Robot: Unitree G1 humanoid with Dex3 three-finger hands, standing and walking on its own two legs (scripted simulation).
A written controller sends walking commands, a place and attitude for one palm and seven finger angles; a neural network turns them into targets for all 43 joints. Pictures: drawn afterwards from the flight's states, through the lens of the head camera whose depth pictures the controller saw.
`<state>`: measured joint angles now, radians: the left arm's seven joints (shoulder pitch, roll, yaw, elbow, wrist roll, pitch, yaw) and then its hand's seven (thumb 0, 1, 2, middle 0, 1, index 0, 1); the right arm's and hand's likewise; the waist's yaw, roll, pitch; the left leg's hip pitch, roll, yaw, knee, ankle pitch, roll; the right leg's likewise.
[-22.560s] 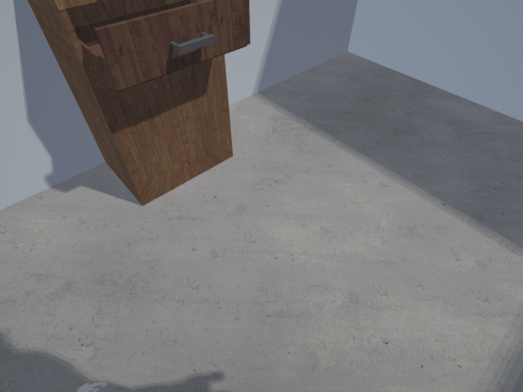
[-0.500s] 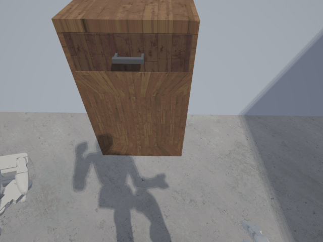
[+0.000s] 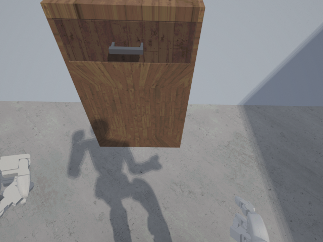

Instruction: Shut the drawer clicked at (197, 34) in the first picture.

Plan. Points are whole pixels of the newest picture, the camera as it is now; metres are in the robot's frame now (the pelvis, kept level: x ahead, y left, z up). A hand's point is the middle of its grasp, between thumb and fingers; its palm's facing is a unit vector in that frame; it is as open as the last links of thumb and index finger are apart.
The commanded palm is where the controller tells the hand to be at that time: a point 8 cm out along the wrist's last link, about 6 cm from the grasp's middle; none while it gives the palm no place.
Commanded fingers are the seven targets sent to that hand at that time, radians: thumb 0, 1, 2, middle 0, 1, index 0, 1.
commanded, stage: let the arm hang, fingers relaxed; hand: left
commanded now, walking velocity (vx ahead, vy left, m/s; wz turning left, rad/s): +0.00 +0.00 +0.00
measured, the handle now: (126, 47) +0.80 +0.19 +0.05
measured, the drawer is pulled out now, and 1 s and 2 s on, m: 0.00 0.00 0.00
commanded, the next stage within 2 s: look to check the result in 1.12 s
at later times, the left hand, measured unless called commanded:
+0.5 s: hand out of the picture -0.08 +0.21 -0.18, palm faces +0.08 -0.97 -0.23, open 4.2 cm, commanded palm none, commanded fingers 0.00 0.90 0.90 -0.40 -0.52 -0.40 -0.52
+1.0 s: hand out of the picture -0.04 +0.16 -0.18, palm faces +0.07 -0.98 -0.17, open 7.3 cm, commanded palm none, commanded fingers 0.00 0.90 0.90 -0.20 -0.30 -0.20 -0.30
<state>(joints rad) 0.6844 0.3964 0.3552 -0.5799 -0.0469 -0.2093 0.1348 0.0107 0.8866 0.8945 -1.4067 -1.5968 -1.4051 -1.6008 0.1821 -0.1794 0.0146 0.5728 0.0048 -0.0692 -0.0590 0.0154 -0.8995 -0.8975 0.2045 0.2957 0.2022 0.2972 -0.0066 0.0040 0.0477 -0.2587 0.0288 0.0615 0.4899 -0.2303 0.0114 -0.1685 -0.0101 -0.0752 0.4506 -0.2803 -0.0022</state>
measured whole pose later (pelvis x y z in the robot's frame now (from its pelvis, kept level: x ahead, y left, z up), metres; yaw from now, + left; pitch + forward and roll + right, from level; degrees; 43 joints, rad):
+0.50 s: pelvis -0.04 +0.01 +0.00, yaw +4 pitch -2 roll -2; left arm 0.35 0.23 0.02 1.03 0.02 0.03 0.01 0.01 0.90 0.89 -0.76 -0.95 -0.76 -0.94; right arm 0.31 -0.19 -0.01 1.01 -0.03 0.05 -0.01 0.01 -0.90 -0.90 0.20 0.30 0.20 0.30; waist 0.01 0.00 0.07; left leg -0.31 0.00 0.00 0.50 -0.17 0.03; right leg -0.19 -0.03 -0.14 0.47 -0.24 -0.01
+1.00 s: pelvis -0.03 +0.00 +0.00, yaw +3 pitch -2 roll +0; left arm 0.27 0.12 0.01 1.15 0.02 0.00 0.03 0.01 0.92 0.89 -0.21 -0.31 -0.21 -0.31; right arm 0.31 -0.11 -0.01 1.12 -0.02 0.02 -0.03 0.01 -0.90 -0.90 0.20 0.30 0.20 0.30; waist -0.01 0.02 0.04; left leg -0.25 -0.01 0.03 0.43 -0.15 0.02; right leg -0.17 -0.04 -0.11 0.45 -0.24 0.00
